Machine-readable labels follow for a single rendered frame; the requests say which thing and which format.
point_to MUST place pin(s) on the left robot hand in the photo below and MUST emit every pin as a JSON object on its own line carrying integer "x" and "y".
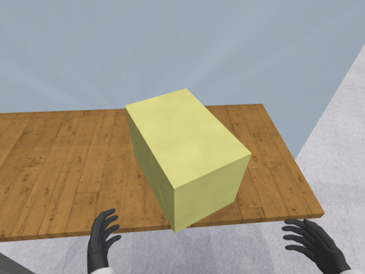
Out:
{"x": 97, "y": 250}

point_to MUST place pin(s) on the carton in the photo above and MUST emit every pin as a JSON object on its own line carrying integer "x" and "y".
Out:
{"x": 192, "y": 162}

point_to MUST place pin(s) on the right robot hand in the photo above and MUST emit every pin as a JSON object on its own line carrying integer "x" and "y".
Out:
{"x": 318, "y": 246}

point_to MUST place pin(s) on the table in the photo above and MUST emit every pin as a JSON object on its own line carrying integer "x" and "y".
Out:
{"x": 60, "y": 169}

